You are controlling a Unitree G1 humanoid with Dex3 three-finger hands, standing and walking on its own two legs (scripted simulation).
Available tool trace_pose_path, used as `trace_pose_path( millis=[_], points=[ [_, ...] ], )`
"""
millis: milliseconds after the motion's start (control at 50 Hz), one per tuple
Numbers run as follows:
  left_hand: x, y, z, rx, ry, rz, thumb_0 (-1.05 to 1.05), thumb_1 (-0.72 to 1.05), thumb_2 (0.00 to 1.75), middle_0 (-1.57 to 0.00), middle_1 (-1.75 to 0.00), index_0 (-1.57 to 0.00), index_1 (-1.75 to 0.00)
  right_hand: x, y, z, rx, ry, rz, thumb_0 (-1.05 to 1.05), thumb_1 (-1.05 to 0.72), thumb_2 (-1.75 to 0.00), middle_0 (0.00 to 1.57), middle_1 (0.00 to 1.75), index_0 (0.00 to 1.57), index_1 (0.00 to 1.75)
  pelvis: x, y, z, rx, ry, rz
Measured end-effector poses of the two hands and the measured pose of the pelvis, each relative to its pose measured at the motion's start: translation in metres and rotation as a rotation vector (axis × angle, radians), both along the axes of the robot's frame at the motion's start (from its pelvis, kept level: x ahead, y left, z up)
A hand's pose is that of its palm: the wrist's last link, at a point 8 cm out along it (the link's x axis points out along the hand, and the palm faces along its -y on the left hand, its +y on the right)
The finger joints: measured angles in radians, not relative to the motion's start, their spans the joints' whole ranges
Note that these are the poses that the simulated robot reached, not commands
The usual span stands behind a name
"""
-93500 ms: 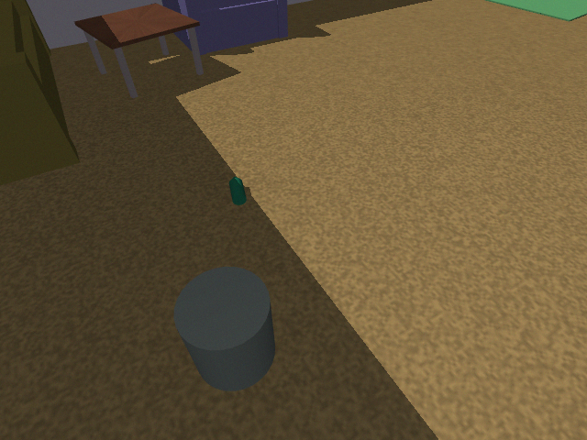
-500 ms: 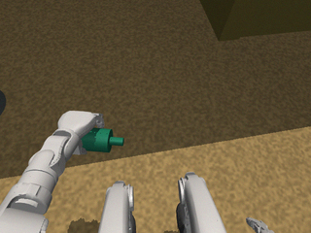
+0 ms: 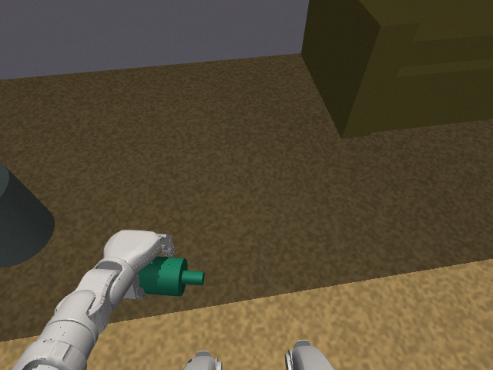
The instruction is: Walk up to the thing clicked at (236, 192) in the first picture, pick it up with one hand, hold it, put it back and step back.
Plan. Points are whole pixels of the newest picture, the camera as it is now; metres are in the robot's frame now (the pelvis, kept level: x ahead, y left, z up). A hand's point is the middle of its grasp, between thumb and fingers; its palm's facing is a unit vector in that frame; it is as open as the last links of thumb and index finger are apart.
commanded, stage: lift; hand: left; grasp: from above
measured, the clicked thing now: (157, 275) +0.35 +0.18 -0.11
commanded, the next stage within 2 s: hold in 0.36 s
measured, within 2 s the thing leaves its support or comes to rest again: neither
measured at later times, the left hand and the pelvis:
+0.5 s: hand (126, 250) +0.35 +0.20 +0.00, palm faces -0.51 +0.00 -0.86, open 9.8 cm; pelvis +0.04 +0.00 +0.06, yaw +0 degrees
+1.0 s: hand (116, 255) +0.33 +0.20 +0.03, palm faces -0.48 +0.02 -0.87, open 9.7 cm; pelvis +0.03 +0.00 +0.07, yaw +0 degrees
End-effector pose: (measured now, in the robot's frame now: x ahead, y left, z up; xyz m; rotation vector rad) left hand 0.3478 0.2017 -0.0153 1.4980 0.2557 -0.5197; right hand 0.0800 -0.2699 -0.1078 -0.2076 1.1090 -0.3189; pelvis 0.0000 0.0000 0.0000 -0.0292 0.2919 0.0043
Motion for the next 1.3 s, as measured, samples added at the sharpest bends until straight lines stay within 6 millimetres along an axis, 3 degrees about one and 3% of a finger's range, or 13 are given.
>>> trace_pose_path(
  millis=[260,440,720,1300],
  points=[
    [0.021,0.005,0.05,0.023,-0.027,0.047,0.0,0.02,0.55,-0.69,-0.55,-0.69,-0.52,0.024,0.007,0.037,0.039,-0.011,-0.006,0.01,-0.91,-0.9,0.2,0.3,0.2,0.3,0.026,0.001,0.041,0.011,-0.063,-0.008],
    [0.015,0.006,0.065,0.002,0.037,0.034,0.0,0.04,0.53,-0.71,-0.5,-0.71,-0.47,0.039,0.006,0.054,0.039,-0.022,-0.002,0.01,-0.91,-0.9,0.2,0.3,0.2,0.3,0.036,0.0,0.057,0.013,-0.096,-0.008],
    [0.01,0.009,0.093,0.019,-0.025,0.013,0.0,0.06,0.5,-0.73,-0.44,-0.74,-0.41,0.059,0.006,0.068,0.044,-0.064,0.012,0.01,-0.91,-0.9,0.2,0.3,0.2,0.3,0.038,0.0,0.068,0.016,-0.143,-0.007],
    [-0.025,0.0,0.113,0.004,-0.019,-0.016,0.01,0.08,0.45,-0.74,-0.44,-0.74,-0.41,0.058,0.008,0.077,0.055,-0.136,0.033,0.01,-0.91,-0.9,0.2,0.3,0.2,0.3,0.017,-0.003,0.075,0.028,-0.21,-0.015]
  ],
)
